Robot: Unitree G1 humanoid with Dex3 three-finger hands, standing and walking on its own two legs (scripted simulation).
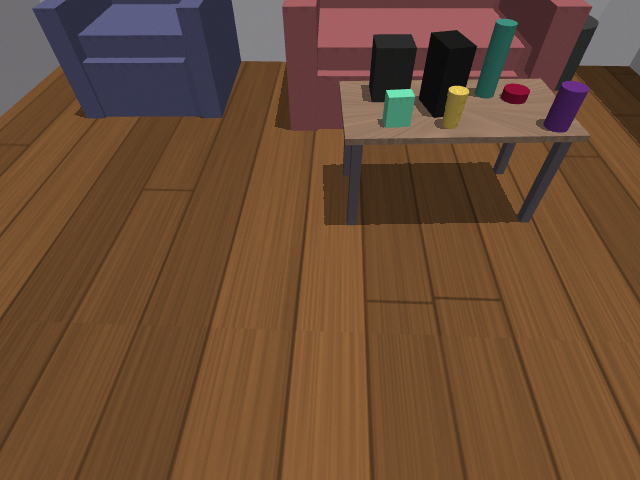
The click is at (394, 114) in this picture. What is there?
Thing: carton on end
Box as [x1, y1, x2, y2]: [382, 89, 414, 127]
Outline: 411,89 386,90 382,119 385,127 409,126 414,100 414,95
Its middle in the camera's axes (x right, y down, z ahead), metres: +0.28 -0.49 +1.42
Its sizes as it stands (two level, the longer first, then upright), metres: 0.093 0.058 0.119
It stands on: a support 0.47 m high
